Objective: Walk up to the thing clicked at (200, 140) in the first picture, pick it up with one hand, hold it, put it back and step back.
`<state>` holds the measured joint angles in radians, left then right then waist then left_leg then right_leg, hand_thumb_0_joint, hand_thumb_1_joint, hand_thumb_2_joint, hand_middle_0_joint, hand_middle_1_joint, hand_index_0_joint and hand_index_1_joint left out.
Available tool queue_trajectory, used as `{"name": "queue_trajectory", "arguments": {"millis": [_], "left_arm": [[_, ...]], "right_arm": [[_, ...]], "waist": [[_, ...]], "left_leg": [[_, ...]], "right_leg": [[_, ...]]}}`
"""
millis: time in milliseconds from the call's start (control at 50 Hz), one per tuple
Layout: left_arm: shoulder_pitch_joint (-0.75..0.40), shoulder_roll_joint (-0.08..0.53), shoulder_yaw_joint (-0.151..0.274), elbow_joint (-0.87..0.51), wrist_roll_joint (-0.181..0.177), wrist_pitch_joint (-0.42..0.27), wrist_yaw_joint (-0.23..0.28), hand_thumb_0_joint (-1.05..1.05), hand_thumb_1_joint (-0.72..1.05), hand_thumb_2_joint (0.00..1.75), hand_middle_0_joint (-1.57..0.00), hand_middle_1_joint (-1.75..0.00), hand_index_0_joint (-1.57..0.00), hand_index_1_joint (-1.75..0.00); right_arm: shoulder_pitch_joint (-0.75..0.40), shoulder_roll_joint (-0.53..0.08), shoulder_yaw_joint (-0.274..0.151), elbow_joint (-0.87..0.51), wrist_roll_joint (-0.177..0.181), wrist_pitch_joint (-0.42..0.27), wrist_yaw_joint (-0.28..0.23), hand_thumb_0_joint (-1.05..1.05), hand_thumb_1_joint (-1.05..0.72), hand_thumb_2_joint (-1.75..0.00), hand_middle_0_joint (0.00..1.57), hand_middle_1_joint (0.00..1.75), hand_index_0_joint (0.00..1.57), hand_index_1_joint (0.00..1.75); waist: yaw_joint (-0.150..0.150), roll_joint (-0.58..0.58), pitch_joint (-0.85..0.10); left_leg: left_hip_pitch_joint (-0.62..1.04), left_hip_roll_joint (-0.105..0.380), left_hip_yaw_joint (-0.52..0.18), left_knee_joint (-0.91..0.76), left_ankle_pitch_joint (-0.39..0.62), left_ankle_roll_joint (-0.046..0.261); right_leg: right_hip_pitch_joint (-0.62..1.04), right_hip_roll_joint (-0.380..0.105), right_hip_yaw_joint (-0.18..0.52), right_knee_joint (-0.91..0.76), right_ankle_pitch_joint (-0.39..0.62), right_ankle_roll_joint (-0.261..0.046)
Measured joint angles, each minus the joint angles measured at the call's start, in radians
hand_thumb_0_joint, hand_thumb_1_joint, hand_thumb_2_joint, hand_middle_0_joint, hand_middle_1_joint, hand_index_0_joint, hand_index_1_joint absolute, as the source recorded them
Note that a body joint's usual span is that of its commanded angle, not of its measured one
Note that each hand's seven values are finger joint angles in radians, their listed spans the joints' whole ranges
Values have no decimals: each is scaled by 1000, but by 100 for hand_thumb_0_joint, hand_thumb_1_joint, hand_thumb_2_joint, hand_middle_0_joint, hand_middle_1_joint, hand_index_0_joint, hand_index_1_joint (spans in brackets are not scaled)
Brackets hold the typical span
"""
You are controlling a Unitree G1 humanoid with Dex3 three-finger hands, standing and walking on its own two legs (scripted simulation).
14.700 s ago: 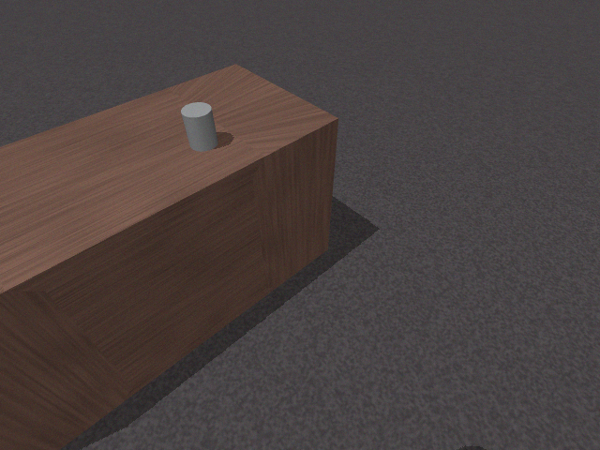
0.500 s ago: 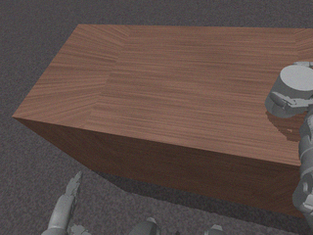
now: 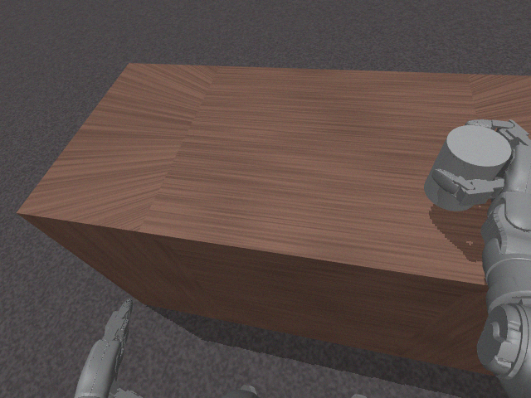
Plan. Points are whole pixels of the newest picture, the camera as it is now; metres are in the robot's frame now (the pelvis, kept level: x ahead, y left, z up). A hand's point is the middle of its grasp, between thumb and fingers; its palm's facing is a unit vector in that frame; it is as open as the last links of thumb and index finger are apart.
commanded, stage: lift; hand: right
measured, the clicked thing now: (462, 170) +0.49 -0.22 +0.05
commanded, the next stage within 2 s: hold in 1.18 s
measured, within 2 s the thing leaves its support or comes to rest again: neither
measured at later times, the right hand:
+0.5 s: hand (475, 170) +0.41 -0.18 +0.14, palm faces +0.23 +0.97 +0.00, open 11.1 cm
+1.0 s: hand (484, 185) +0.36 -0.16 +0.18, palm faces +0.22 +0.97 -0.01, open 11.1 cm
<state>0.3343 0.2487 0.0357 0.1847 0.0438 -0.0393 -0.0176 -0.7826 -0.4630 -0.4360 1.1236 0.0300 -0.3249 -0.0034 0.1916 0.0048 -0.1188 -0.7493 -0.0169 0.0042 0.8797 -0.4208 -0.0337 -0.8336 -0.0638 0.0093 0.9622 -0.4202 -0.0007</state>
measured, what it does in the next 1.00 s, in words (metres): stands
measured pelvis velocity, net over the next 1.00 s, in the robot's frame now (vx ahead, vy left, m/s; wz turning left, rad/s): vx -0.01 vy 0.02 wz -0.03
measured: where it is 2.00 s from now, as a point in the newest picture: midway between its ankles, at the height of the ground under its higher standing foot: outside the picture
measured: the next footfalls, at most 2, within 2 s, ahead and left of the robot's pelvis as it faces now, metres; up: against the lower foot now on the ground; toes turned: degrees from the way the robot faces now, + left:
none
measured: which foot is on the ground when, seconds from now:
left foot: down 0.00-1.00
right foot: down 0.00-1.00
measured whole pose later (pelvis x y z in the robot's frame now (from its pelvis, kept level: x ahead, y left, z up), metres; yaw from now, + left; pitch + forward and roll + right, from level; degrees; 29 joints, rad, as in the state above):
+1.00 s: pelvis -0.01 +0.02 +0.04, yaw -2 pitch +0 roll +0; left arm 0.28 0.22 0.08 0.47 -0.02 -0.11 0.11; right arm -0.31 -0.22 -0.21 0.26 0.17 0.13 -0.05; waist 0.02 -0.03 -0.05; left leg -0.30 0.02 0.00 0.64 -0.34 -0.01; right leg -0.34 -0.03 -0.01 0.62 -0.28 0.02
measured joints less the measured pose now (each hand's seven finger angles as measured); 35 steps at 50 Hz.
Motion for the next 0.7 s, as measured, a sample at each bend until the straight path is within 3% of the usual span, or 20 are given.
{"name": "queue_trajectory", "arguments": {"millis": [60,180,440,700], "left_arm": [[-3,-7,-9,9,-1,4,1,-1,-53,6,-6,-6,-6,-5],[10,-27,-6,70,-12,-6,7,-1,-53,5,-5,-6,-6,-5],[-2,-6,41,159,-47,-42,66,-1,-54,6,-5,-5,-5,-5],[-37,-35,45,264,-59,-39,98,-1,-53,5,-4,-5,-5,-4]], "right_arm": [[34,24,0,-56,-4,20,5,0,52,-111,61,101,65,103],[108,84,44,-174,21,64,-7,0,53,-111,61,101,65,103],[251,187,143,-409,83,184,-29,0,53,-112,62,100,66,103],[403,242,202,-681,118,316,-52,0,54,-113,62,100,66,103]], "waist": [[-11,0,-5],[-50,-18,-2],[-122,-23,16],[-150,-29,71]], "left_leg": [[23,0,-4,-16,7,1],[87,5,-4,-54,18,4],[259,24,-15,-135,38,8],[365,30,-17,-194,66,15]], "right_leg": [[27,0,-4,-21,8,2],[94,5,-7,-66,23,4],[288,24,-22,-191,65,9],[411,30,-27,-283,111,17]]}}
